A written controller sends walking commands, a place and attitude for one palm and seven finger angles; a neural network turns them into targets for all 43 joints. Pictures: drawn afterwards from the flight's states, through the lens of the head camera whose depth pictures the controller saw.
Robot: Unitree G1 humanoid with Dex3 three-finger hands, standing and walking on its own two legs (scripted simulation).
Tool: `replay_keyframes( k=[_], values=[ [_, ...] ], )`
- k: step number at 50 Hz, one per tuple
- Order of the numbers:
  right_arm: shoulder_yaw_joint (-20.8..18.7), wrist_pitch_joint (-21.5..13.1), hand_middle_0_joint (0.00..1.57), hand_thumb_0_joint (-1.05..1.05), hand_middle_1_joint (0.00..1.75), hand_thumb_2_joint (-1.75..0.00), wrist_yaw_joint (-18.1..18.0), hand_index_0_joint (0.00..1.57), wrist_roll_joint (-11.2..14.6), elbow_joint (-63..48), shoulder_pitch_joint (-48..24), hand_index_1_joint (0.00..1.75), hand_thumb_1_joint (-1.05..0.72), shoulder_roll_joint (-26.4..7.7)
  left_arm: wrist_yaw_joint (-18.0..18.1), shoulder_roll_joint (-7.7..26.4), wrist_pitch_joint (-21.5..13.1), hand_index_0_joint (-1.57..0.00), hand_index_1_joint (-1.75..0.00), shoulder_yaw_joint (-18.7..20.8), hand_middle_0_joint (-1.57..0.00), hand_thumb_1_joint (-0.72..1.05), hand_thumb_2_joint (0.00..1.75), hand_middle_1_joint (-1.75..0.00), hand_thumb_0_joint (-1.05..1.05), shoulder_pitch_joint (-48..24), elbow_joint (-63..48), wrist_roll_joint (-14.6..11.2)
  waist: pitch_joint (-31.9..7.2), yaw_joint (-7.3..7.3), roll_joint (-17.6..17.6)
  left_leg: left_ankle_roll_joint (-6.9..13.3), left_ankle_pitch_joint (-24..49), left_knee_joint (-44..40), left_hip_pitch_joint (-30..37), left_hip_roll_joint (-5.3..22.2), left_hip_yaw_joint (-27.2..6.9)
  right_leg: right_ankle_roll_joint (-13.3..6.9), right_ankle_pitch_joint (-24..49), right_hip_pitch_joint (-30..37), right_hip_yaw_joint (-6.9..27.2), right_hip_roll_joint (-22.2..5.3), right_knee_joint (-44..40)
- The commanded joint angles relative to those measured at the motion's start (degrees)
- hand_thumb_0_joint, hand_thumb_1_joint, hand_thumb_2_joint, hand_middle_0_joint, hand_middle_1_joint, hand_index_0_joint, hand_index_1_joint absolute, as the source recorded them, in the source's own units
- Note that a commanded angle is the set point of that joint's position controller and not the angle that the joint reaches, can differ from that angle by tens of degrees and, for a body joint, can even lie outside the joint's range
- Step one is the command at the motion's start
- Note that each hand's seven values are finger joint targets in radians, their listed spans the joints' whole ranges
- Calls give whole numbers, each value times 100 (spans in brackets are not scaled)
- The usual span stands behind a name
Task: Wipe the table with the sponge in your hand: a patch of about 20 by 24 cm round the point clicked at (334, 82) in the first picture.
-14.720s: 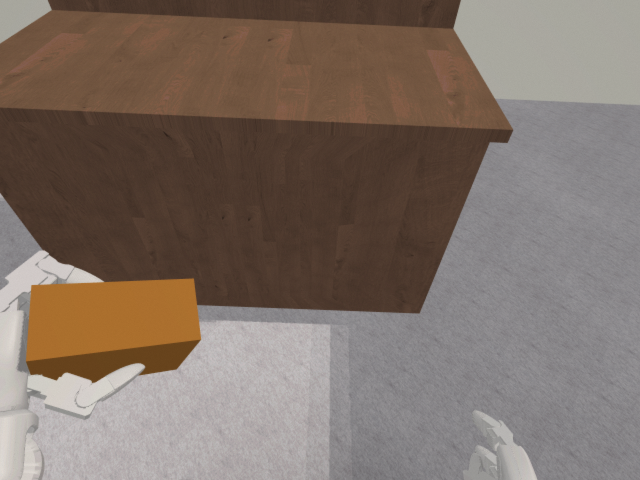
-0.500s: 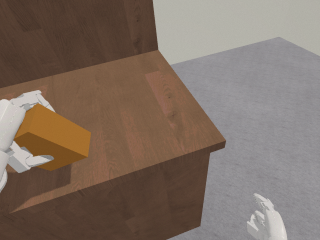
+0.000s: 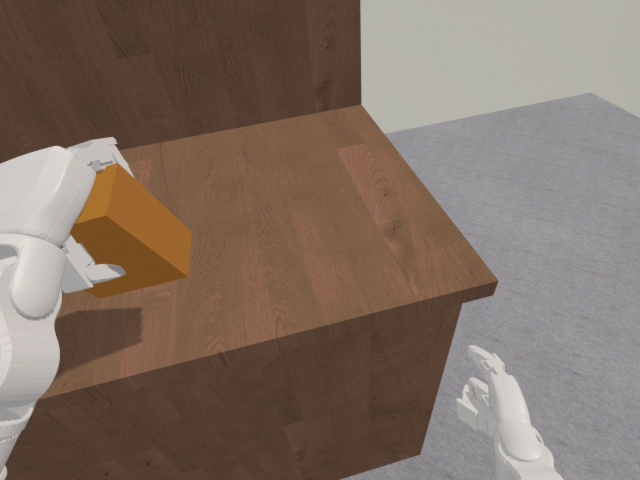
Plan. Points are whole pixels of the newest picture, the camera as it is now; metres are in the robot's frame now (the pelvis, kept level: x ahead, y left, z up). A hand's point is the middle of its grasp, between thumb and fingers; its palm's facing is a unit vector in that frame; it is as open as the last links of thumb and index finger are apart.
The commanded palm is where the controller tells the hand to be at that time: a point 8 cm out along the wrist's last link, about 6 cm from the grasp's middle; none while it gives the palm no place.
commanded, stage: turn the palm down, sponge in hand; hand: left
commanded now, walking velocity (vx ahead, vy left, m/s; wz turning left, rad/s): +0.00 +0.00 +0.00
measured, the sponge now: (122, 248) +0.26 +0.28 +0.20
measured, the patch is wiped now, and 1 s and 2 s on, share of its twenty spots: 0.00 0.00 0.00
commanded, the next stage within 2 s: move the sponge above the wiping area in 0.58 s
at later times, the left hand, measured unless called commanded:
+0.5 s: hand (96, 216) +0.24 +0.26 +0.26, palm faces +0.37 -0.02 -0.93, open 10.3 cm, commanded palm +0.18 +0.25 +0.31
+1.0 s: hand (114, 206) +0.26 +0.26 +0.26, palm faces +0.35 -0.02 -0.94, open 10.3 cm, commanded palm +0.20 +0.25 +0.30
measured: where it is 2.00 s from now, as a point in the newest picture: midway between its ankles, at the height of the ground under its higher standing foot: outside the picture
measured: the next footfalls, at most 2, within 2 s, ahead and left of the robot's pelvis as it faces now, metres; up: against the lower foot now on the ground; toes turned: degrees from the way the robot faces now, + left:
none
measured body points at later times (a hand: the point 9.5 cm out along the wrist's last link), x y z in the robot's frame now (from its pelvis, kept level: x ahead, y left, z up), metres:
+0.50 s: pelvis -0.01 -0.03 +0.00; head -0.04 -0.09 +0.44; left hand +0.22 +0.25 +0.31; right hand +0.27 -0.20 -0.06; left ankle +0.05 +0.12 -0.74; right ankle +0.02 -0.11 -0.74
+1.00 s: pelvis +0.01 -0.03 +0.00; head -0.02 -0.10 +0.44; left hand +0.24 +0.25 +0.31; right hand +0.27 -0.22 -0.08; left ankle +0.05 +0.12 -0.74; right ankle +0.02 -0.11 -0.74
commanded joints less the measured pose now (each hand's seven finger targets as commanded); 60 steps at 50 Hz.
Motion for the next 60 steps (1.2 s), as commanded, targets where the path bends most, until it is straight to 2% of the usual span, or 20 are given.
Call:
replay_keyframes(
  k=[1,4,5,10,14,18,24,30,34,35,39,42,44,48,49,51,54,58,59,60],
  values=[
    [-151,-322,20,0,30,-90,23,20,-39,-1041,-1381,30,-90,-483,303,1494,-74,-120,-160,1277,-120,10,130,-160,0,-1737,-501,302,-1144,15,27,-1,-55,-664,271,125,-475,-203,59,129,255,95,-529],
    [-104,-299,20,0,30,-90,87,20,39,-1107,-1581,30,-90,-445,187,1132,1,-120,-160,1064,-120,10,130,-160,0,-1345,-244,296,-915,9,-6,-10,-319,-662,136,112,-437,-220,-47,3,358,136,-592],
    [-125,-270,20,0,30,-90,85,20,10,-1133,-1442,30,-90,-501,158,1017,-55,-120,-160,892,-120,10,130,-160,0,-1346,-286,240,-906,-47,-253,5,-451,-648,80,132,-429,-173,-79,-10,259,74,-618],
    [-120,-352,20,0,30,-90,80,20,10,-1202,-1544,30,-90,-475,230,995,-193,-120,-160,774,-120,10,130,-160,0,-1513,-625,421,-1081,-88,-101,39,-644,-568,117,71,-398,-168,-290,-10,344,50,-584],
    [-123,-467,20,0,30,-90,36,20,-61,-1164,-1746,30,-90,-444,410,1620,-260,-120,-160,1252,-120,10,130,-160,0,-1925,-1117,645,-1483,34,319,47,-177,-363,324,-31,-370,-280,-275,198,702,86,-577],
    [-190,-432,20,0,30,-90,37,20,-130,-1023,-1523,30,-90,-475,526,1753,-337,-120,-160,1350,-120,10,130,-160,0,-2079,-783,700,-1360,2,94,29,192,-210,395,-54,-338,-270,-259,116,805,-13,-706],
    [-186,-412,20,0,30,-90,83,20,-10,-1002,-1587,30,-90,-477,339,1216,-245,-120,-160,1086,-120,10,130,-160,0,-1609,250,463,-639,-17,-356,23,-40,-202,108,-7,-294,-240,-409,-210,858,2,-900],
    [-218,-427,20,0,30,-90,109,20,25,-1195,-1391,30,-90,-515,191,959,-351,-120,-160,783,-120,10,130,-160,0,-1263,-103,343,-919,-105,-444,62,-88,-62,50,26,-210,-124,-416,-155,698,-141,-809],
    [-215,-508,20,0,30,-90,98,20,-32,-1237,-1627,30,-90,-491,305,1486,-421,-120,-160,1185,-120,10,130,-160,0,-1511,-836,521,-1303,-6,29,77,260,53,284,-54,-226,-230,-175,9,963,-88,-712],
    [-255,-525,20,0,30,-90,91,20,-74,-1238,-1480,30,-90,-499,363,1502,-467,-120,-160,1207,-120,10,130,-160,0,-1595,-1005,548,-1488,-4,94,85,488,66,320,-40,-219,-227,161,171,837,-120,-565],
    [-261,-545,20,0,30,-90,96,20,-87,-1151,-1471,30,-90,-505,537,1898,-475,-120,-160,1643,-120,10,130,-160,0,-1724,-819,636,-1451,67,68,59,670,17,393,-81,-277,-290,349,201,1009,8,-625],
    [-312,-468,20,0,30,-90,125,20,-89,-1104,-1152,30,-90,-518,602,1584,-497,-120,-160,1437,-120,10,130,-160,0,-1546,-492,545,-1260,-10,-261,55,774,-19,344,-20,-225,-199,660,216,822,-66,-614],
    [-293,-452,20,0,30,-90,134,20,-17,-1068,-1381,30,-90,-532,536,1409,-407,-120,-160,1370,-120,10,130,-160,0,-1403,-63,459,-908,-6,-193,31,572,-53,263,-39,-239,-248,391,4,963,17,-759],
    [-307,-350,20,0,30,-90,118,20,-4,-1065,-1050,30,-90,-604,368,1152,-421,-120,-160,1062,-120,10,130,-160,0,-1126,439,374,-714,-144,-766,73,292,-30,115,23,-146,-71,228,-159,714,-89,-811],
    [-261,-408,20,0,30,-90,121,20,46,-1151,-1331,30,-90,-543,310,911,-383,-120,-160,922,-120,10,130,-160,0,-1010,435,345,-706,-115,-588,62,215,-36,133,3,-158,-127,65,-213,781,-52,-855],
    [-293,-412,20,0,30,-90,127,20,27,-1177,-1104,30,-90,-573,289,883,-450,-120,-160,810,-120,10,130,-160,0,-1008,100,352,-1038,-152,-434,78,360,-7,187,26,-138,-82,424,-21,573,-122,-675],
    [-229,-521,20,0,30,-90,107,20,30,-1273,-1486,30,-90,-476,308,933,-437,-120,-160,776,-120,10,130,-160,0,-1253,-455,471,-1352,-102,-196,92,469,3,380,-41,-191,-151,447,74,690,-55,-605],
    [-274,-554,20,0,30,-90,53,20,-98,-1163,-1201,30,-90,-509,476,1385,-533,-120,-160,957,-120,10,130,-160,0,-1956,-741,772,-1526,-106,-86,114,760,-50,533,-80,-243,-172,651,178,572,-34,-549],
    [-224,-625,20,0,30,-90,50,20,-88,-1197,-1466,30,-90,-469,521,1495,-509,-120,-160,1053,-120,10,130,-160,0,-2150,-888,826,-1566,-38,229,95,752,-51,597,-89,-284,-275,566,169,748,41,-561],
    [-276,-620,20,0,30,-90,46,20,-139,-1114,-1198,30,-90,-496,606,1595,-558,-120,-160,1158,-120,10,130,-160,0,-2142,-855,872,-1710,-34,101,103,949,-48,592,-77,-269,-252,731,318,573,7,-500]
  ],
)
